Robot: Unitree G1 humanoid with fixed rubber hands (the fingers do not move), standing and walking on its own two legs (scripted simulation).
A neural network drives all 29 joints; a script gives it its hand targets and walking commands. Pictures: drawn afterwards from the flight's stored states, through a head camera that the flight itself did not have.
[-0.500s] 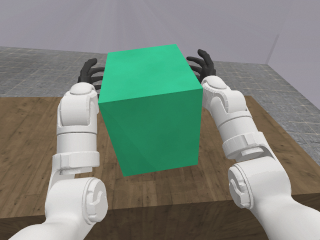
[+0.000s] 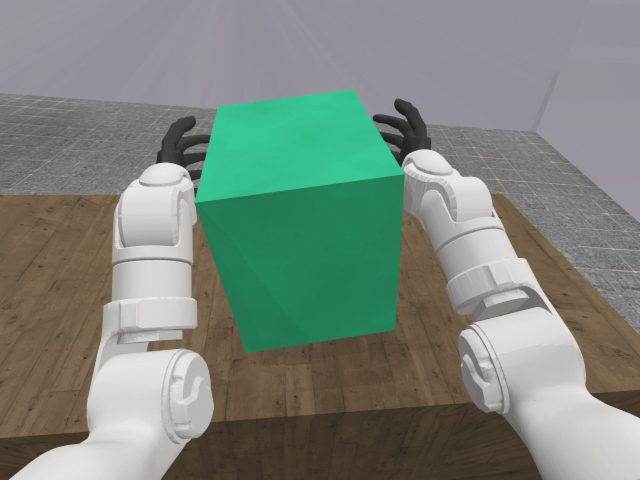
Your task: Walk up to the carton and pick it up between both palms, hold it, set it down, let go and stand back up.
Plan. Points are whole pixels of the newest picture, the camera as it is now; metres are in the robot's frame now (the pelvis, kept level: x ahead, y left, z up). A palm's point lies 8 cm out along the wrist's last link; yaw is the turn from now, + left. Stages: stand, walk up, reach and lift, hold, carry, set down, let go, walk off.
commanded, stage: hold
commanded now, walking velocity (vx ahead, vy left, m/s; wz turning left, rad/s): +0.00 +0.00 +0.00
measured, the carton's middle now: (302, 213) +0.39 -0.01 +0.21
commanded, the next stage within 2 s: none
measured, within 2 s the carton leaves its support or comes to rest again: neither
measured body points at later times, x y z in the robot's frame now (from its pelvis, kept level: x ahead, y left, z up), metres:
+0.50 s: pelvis +0.00 +0.00 +0.00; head -0.09 +0.02 +0.44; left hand +0.37 +0.15 +0.25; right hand +0.38 -0.13 +0.28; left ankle +0.05 +0.12 -0.75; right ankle -0.02 -0.11 -0.75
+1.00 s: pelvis +0.01 +0.00 +0.00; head -0.08 +0.02 +0.44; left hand +0.39 +0.14 +0.26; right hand +0.39 -0.14 +0.28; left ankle +0.05 +0.12 -0.75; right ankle -0.02 -0.11 -0.75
